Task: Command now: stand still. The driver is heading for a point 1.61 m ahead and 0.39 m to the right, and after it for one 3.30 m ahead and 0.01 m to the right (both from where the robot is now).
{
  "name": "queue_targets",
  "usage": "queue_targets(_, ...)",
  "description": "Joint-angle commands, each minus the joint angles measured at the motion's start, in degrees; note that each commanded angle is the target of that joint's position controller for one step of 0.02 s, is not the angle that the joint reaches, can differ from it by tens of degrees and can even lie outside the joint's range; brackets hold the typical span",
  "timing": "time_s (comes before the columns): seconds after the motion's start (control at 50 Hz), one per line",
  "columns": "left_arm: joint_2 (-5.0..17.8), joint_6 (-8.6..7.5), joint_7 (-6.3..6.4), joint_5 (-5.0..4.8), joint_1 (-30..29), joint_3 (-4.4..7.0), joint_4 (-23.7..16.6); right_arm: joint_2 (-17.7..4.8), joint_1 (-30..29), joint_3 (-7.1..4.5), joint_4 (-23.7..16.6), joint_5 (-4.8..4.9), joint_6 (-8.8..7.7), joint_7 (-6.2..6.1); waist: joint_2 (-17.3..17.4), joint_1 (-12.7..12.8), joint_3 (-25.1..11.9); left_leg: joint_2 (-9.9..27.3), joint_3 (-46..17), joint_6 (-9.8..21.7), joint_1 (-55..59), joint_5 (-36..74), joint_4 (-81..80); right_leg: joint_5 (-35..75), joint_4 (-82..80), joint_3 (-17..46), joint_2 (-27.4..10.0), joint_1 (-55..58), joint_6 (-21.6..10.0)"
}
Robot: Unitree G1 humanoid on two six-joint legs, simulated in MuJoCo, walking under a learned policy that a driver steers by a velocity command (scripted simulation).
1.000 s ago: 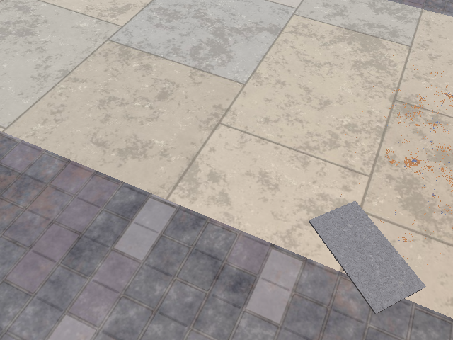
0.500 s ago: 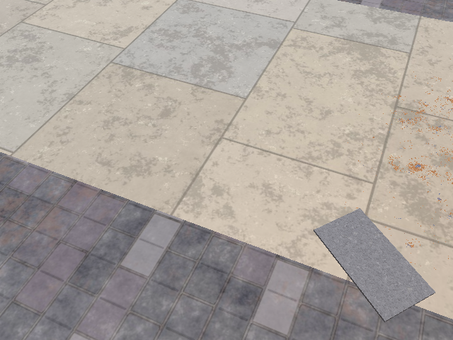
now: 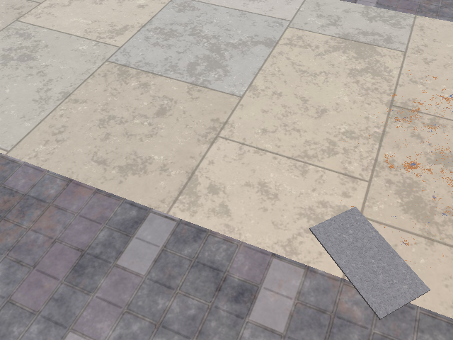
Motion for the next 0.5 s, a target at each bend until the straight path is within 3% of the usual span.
queue_targets(0.02, 6.18, -0.40, 0.25, -0.01, 1.66, 0.93, -1.26, -6.12, 1.16, -0.92, -1.10, 0.02, -0.42, -0.20, -0.09, -0.03, -0.59, 1.15, -0.81, 1.11, 0.23, 9.07, -4.46, 7.79, -4.87, 0.52, -0.77, -1.98, -0.91)
queue_targets(0.28, 4.81, -0.43, 0.43, -0.08, 4.60, 0.53, -0.19, -4.94, 3.00, -0.35, 0.76, 0.09, -0.40, -0.33, -0.02, -0.14, -0.01, 0.96, -0.41, 1.03, -0.58, 8.14, -4.54, 7.11, -4.86, 0.35, -0.44, -2.68, -1.00)
queue_targets(0.3, 4.23, -0.35, 0.48, -0.11, 5.83, 0.42, 0.44, -4.35, 4.13, -0.20, 1.40, 0.10, -0.34, -0.36, -0.03, -0.16, -1.35, 0.32, 0.26, 1.18, -0.12, 2.28, -4.64, 1.36, -4.99, -0.27, 0.19, -2.20, -1.19)
queue_targets(0.34, 5.52, -0.17, 0.78, -0.80, 6.01, 0.97, 0.18, -5.55, 4.58, -0.71, 1.34, 0.77, -0.23, -0.60, -0.35, -0.25, 1.58, -1.00, 0.89, 2.77, -4.08, -17.94, -3.33, -17.77, -4.03, -0.22, 1.08, -5.69, -3.06)
queue_targets(0.36, 5.79, -0.40, 0.85, -0.90, 5.74, 1.11, -0.40, -5.71, 4.22, -0.81, 0.83, 0.81, -0.53, -0.62, -0.45, -0.21, 4.36, -0.51, -0.06, 3.72, -7.08, -23.93, -3.37, -23.96, -4.39, 1.15, 0.36, -8.25, -4.18)
queue_targets(0.4, 5.41, -1.69, 0.54, -1.27, 6.75, 1.19, -0.94, -4.68, 4.39, -0.69, 0.16, 1.10, -2.02, -0.24, -0.91, 0.02, 6.80, 0.91, -1.98, 5.05, -9.85, -24.69, -2.56, -26.13, -4.80, 4.62, -1.81, -9.75, -6.11)
queue_targets(0.46, 6.36, -3.51, -0.31, -1.79, 10.83, 1.81, -0.62, -3.07, 3.59, -0.53, -0.97, 1.42, -4.35, 0.84, -3.70, 1.31, 5.62, 0.44, -1.14, 5.19, -13.43, -19.04, 2.84, -26.59, -7.15, 12.01, -6.04, -5.28, -9.43)
queue_targets(0.5, 8.52, -4.15, -0.74, -2.02, 13.22, 2.52, -0.38, -1.18, 2.27, -0.17, -2.28, 1.69, -5.76, 1.57, -8.95, 1.41, 5.01, -1.28, 2.59, 4.82, -15.70, -11.61, 9.70, -27.88, -12.89, 22.11, -12.23, -1.84, -12.96)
